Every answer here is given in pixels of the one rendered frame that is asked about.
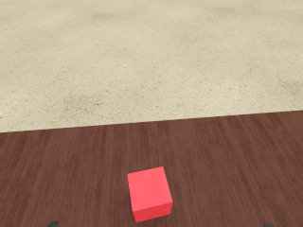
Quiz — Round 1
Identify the carton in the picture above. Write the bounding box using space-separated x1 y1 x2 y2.
127 166 173 222

